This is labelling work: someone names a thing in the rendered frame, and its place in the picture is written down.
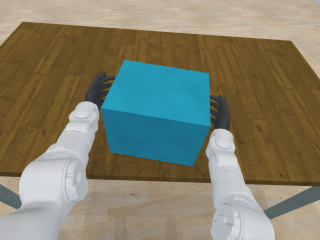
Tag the robot right upper arm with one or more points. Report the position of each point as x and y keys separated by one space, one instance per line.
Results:
x=232 y=221

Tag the robot right forearm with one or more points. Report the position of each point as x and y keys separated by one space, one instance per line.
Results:
x=225 y=173

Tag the table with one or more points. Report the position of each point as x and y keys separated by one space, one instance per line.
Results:
x=272 y=92

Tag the robot left upper arm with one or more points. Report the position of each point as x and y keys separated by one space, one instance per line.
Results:
x=49 y=189

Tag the carton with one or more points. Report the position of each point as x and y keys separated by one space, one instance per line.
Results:
x=157 y=112

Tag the left robot hand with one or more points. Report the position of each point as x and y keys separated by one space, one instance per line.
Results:
x=95 y=91

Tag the robot left forearm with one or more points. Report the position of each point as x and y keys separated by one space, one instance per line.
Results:
x=77 y=138

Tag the right robot hand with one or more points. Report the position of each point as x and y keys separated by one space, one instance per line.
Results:
x=222 y=117

